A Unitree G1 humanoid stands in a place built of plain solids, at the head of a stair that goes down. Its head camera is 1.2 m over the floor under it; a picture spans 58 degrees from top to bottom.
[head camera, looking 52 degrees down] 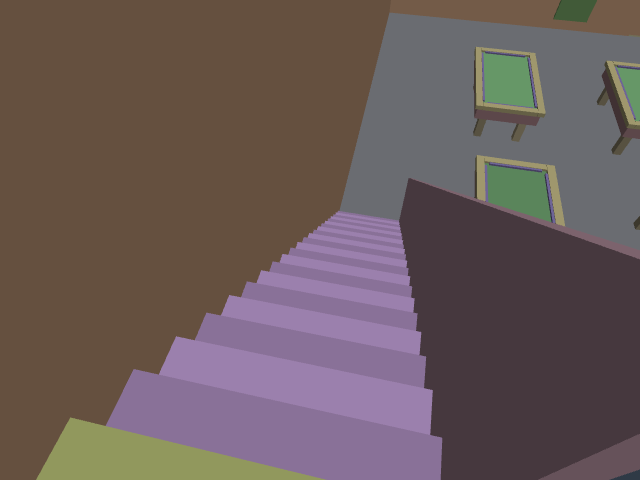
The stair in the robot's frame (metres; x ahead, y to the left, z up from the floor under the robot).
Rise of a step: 0.20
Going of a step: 0.22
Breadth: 1.01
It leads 12 degrees to the right of straight ahead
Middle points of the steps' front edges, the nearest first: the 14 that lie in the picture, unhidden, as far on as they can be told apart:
0.23 0.17 0.00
0.44 0.12 -0.20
0.66 0.08 -0.39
0.87 0.03 -0.59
1.08 -0.01 -0.79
1.29 -0.06 -0.99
1.50 -0.11 -1.18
1.72 -0.15 -1.38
1.93 -0.20 -1.58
2.14 -0.24 -1.78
2.35 -0.29 -1.97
2.56 -0.33 -2.17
2.78 -0.38 -2.37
2.99 -0.43 -2.57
